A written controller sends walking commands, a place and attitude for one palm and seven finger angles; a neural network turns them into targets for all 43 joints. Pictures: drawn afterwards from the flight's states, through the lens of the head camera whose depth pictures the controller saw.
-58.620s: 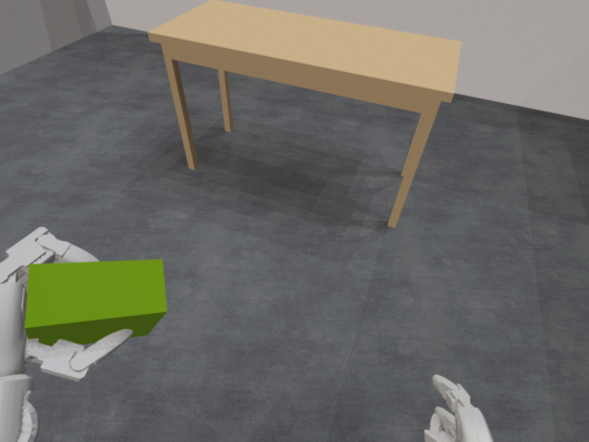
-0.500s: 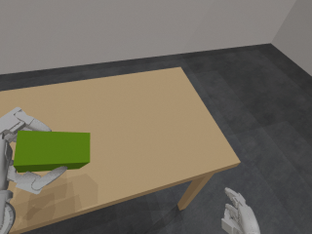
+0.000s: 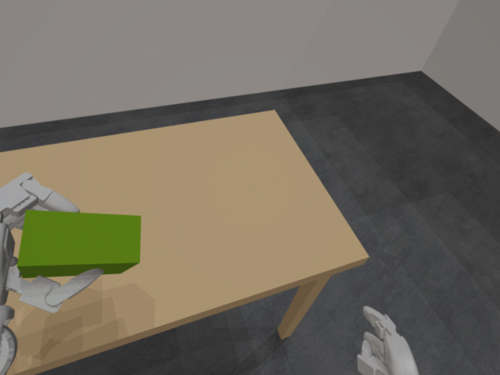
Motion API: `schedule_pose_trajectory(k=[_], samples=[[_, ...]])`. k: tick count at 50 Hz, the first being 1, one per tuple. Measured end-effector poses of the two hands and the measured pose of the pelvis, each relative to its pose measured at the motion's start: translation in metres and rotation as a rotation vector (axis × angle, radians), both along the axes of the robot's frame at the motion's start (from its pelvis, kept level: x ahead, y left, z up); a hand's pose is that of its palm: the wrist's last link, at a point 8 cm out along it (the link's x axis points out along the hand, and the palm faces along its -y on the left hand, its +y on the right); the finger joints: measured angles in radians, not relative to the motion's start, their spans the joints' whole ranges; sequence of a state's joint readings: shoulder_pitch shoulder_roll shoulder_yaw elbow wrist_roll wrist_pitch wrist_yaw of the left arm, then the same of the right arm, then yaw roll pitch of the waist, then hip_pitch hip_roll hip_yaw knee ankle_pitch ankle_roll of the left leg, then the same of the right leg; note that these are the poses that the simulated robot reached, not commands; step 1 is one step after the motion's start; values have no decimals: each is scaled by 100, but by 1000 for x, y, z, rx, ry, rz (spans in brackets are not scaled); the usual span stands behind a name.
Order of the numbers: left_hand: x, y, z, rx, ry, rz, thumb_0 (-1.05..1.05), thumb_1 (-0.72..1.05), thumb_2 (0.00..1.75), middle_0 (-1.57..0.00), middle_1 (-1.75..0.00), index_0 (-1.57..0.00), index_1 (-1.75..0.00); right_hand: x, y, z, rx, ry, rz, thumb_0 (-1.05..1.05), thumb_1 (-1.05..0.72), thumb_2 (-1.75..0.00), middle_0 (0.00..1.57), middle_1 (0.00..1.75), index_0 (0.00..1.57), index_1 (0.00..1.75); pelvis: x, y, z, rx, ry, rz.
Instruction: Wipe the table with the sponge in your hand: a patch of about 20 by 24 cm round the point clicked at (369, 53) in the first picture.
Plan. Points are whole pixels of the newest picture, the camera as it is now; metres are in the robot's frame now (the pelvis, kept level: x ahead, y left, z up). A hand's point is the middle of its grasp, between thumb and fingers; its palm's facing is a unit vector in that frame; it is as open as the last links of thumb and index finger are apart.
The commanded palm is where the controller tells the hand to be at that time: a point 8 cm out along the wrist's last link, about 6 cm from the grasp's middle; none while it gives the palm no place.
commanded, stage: shuffle to correct the standing spot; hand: left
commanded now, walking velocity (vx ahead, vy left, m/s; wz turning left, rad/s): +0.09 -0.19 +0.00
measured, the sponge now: (97, 247) +0.23 +0.22 +0.13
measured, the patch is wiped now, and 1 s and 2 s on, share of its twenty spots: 0.00 0.00 0.00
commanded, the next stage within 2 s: none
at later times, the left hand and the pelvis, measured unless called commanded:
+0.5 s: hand (130, 227) +0.25 +0.18 +0.16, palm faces +0.29 -0.86 -0.41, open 9.9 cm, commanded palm +0.19 +0.22 +0.17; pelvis +0.02 -0.06 -0.01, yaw +0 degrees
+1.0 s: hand (125, 239) +0.24 +0.18 +0.15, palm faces +0.29 -0.87 -0.41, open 9.9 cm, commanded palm +0.18 +0.22 +0.17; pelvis +0.02 -0.06 -0.01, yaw +0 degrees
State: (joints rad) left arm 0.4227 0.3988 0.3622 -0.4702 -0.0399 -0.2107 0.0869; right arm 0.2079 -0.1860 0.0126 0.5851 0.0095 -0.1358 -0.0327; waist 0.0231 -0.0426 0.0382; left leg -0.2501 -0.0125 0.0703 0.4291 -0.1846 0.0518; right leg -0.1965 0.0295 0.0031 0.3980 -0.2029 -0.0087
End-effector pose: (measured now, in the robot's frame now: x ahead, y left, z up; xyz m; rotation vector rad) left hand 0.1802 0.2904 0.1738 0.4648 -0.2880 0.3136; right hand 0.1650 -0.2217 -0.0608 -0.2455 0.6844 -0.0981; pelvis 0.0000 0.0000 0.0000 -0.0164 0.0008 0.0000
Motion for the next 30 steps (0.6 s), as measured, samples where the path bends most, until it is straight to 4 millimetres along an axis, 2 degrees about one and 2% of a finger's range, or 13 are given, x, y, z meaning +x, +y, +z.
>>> schedule_pose_trajectory(k=[5, 11, 19, 24, 30], samples=[[7, -9, -5, -22, 22, 16, -1, -50, 105, -76, -136, -76, -136, 9, -6, 0, 22, -11, 7, 2, -90, -90, 21, 30, 21, 30, 4, -11, -1, 3, 5, -3], [16, -33, -13, -47, 65, -5, -1, -50, 105, -76, -136, -76, -136, 16, -22, -3, 28, -2, 7, 2, -90, -90, 21, 30, 21, 30, 9, -28, -2, -1, 12, -7], [28, -60, 0, -2, 50, -51, -1, -50, 105, -76, -136, -76, -136, 19, -56, -7, 12, 12, -43, 2, -90, -90, 21, 30, 21, 30, 18, -49, -5, -2, 15, -10], [32, -69, 2, 8, 52, -53, -1, -50, 105, -76, -136, -76, -136, 18, -76, -10, 7, 15, -83, 2, -90, -90, 21, 30, 21, 30, 23, -58, -8, 0, 14, -8], [32, -74, -8, -26, 82, -35, -1, -50, 105, -76, -136, -76, -136, 12, -89, -13, -4, 38, -109, 2, -90, -90, 20, 30, 20, 30, 27, -64, -9, 2, 8, -2]])
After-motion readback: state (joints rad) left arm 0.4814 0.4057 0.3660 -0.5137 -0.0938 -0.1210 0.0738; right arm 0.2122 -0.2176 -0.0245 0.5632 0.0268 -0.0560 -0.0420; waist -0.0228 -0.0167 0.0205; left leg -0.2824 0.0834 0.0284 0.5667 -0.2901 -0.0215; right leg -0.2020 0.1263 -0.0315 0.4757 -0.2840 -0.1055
